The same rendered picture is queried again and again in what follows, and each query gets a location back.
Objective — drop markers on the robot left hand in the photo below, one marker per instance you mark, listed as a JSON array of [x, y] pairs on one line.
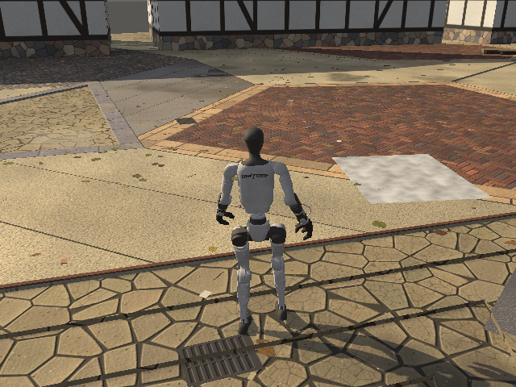
[[224, 222]]

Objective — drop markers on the right robot shin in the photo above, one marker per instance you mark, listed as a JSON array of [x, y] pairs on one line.
[[279, 281]]

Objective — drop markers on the robot left upper arm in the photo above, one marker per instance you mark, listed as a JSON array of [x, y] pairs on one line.
[[227, 182]]

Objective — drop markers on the robot right upper arm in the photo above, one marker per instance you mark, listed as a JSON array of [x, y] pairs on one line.
[[286, 183]]

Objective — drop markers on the right robot thigh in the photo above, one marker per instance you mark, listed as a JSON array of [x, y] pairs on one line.
[[277, 235]]

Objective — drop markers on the robot right hand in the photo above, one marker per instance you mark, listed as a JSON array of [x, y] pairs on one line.
[[308, 227]]

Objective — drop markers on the right robot forearm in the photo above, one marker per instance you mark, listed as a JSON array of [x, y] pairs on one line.
[[299, 212]]

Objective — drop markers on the left robot forearm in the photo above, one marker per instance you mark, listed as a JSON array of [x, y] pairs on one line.
[[221, 209]]

